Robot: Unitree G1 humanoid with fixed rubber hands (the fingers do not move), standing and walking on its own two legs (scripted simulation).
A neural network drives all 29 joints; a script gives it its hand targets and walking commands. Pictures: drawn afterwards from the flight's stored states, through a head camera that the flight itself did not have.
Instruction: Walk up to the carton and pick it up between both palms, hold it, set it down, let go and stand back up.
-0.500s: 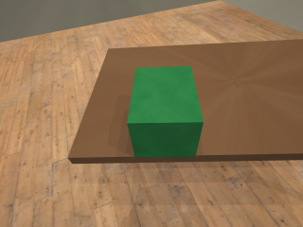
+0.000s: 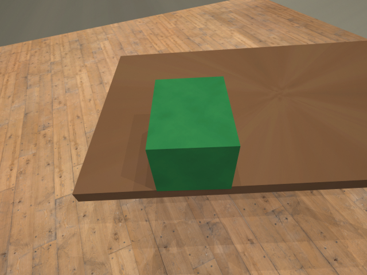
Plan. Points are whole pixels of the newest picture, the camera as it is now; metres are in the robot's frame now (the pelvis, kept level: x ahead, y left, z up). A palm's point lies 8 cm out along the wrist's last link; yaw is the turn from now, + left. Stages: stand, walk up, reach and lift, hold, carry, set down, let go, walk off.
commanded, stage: walk up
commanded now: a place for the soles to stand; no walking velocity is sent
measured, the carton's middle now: (191, 131) +0.49 +0.01 +0.04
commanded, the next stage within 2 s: reach and lift in 0.74 s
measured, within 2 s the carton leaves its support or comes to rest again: neither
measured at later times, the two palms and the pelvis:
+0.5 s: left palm out of the picture +0.00 +0.25 -0.13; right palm out of the picture -0.01 -0.25 -0.14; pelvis -0.02 +0.01 +0.01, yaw -3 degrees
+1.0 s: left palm (94, 269) +0.18 +0.25 -0.10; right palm out of the picture +0.14 -0.26 -0.12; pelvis -0.06 +0.00 -0.03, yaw -1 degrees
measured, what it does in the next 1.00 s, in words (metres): shifts its weight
